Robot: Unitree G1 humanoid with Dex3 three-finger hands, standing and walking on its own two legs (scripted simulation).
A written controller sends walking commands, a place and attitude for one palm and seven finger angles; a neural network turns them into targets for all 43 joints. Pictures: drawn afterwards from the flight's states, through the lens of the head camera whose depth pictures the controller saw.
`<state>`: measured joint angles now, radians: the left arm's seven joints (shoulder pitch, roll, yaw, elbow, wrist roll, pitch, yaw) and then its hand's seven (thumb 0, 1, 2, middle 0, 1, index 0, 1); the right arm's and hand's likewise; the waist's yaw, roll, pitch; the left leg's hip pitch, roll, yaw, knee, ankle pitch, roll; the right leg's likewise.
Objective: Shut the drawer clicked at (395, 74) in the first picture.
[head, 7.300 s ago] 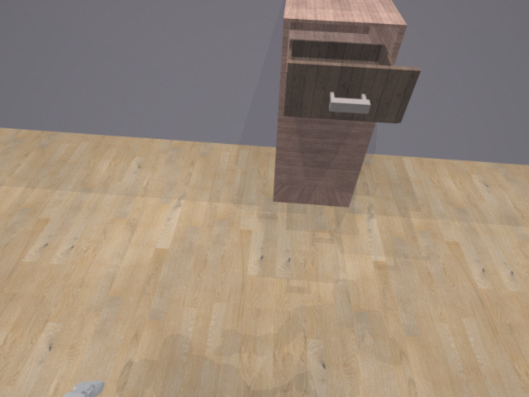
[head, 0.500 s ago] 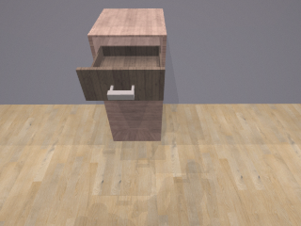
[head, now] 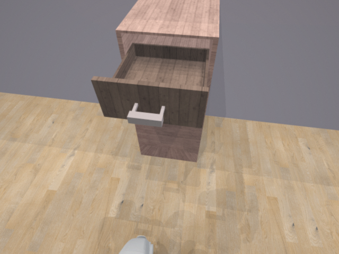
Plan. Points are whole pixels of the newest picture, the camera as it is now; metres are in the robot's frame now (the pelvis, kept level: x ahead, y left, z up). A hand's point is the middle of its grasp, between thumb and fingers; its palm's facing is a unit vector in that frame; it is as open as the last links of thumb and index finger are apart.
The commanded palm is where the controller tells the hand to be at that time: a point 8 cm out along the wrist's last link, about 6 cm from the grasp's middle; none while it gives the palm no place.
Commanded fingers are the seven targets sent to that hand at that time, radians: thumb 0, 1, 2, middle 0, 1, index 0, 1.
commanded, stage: take the last steps up to it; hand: left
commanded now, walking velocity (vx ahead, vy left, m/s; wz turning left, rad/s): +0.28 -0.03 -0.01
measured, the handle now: (147, 113) +0.49 +0.13 +0.02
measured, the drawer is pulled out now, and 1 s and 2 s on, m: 0.30 0.30 0.30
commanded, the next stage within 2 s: come to a stop and stand still in 0.32 s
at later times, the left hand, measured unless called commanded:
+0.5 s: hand (124, 204) +0.27 +0.18 -0.16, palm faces +0.01 -0.98 -0.21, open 7.4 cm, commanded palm none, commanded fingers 0.00 0.90 0.90 -0.20 -0.30 -0.20 -0.30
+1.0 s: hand (105, 239) +0.18 +0.22 -0.18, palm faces +0.08 -0.96 -0.25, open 7.3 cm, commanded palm none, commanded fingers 0.00 0.90 0.90 -0.20 -0.30 -0.20 -0.30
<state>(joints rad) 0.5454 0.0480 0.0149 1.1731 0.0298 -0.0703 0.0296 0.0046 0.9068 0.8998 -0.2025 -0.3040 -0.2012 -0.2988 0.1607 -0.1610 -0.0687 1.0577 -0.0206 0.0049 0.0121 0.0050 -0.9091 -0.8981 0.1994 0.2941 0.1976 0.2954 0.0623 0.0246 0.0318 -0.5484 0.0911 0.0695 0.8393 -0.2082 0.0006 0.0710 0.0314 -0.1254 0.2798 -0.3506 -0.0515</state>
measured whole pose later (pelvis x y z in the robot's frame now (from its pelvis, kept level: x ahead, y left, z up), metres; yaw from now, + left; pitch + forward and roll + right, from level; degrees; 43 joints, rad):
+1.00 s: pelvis +0.12 +0.01 -0.01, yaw +0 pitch -2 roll +0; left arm 0.20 0.21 0.08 1.00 0.04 0.07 0.04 0.00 0.91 0.90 -0.20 -0.30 -0.20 -0.30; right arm 0.27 -0.18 -0.06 1.01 -0.02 0.02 -0.01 0.00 -0.91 -0.90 0.20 0.29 0.20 0.30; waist 0.02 -0.03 0.01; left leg -0.20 0.01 0.05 0.59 -0.40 -0.01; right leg -0.45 -0.10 -0.08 0.55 -0.17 0.02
